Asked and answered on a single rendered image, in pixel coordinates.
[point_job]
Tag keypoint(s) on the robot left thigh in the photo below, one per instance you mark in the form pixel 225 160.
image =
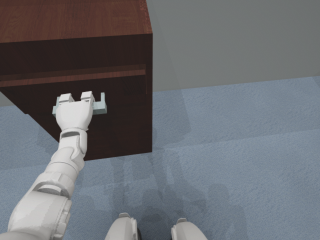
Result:
pixel 123 228

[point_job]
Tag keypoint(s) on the handle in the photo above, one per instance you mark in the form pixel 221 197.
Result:
pixel 99 107

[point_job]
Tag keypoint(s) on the robot thigh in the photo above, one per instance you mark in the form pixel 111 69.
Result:
pixel 123 228
pixel 186 231

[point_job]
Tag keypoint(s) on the robot left hand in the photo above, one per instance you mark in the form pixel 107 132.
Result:
pixel 75 114

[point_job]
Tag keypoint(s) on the left robot forearm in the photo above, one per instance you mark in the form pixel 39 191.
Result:
pixel 62 171

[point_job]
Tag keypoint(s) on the drawer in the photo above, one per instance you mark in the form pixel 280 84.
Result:
pixel 37 92

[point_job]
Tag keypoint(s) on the robot right thigh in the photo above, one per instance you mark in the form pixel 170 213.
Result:
pixel 186 231

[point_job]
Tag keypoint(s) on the left robot upper arm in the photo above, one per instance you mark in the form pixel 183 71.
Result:
pixel 41 216

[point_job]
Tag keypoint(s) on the cabinet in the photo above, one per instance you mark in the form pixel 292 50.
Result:
pixel 58 35

